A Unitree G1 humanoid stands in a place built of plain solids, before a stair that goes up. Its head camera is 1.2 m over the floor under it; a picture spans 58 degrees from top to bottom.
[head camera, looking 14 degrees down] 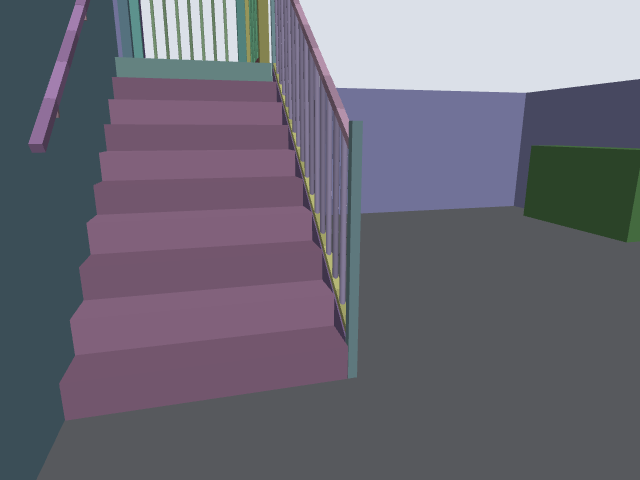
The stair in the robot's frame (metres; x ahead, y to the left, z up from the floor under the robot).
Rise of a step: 0.18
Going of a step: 0.25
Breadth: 1.28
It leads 15 degrees to the left of straight ahead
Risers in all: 10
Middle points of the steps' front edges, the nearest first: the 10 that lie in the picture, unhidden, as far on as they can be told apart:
1.78 0.48 0.18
2.01 0.54 0.36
2.25 0.60 0.54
2.49 0.67 0.72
2.73 0.73 0.90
2.97 0.79 1.07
3.20 0.85 1.25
3.44 0.92 1.43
3.68 0.98 1.61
3.92 1.04 1.79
